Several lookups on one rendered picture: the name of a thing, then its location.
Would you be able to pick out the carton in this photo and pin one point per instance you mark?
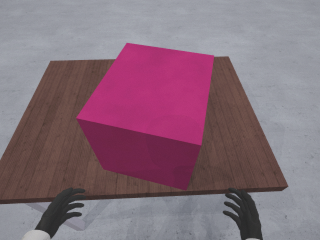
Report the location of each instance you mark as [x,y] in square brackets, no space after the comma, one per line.
[146,117]

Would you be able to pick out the left robot hand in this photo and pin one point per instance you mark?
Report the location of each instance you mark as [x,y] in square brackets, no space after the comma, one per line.
[56,213]

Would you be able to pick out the right robot hand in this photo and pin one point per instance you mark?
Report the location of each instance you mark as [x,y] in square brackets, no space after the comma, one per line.
[248,218]

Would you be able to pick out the left robot forearm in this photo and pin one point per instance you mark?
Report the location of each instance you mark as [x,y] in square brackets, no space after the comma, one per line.
[36,235]

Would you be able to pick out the table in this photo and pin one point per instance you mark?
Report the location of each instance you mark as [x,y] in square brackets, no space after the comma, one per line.
[49,152]

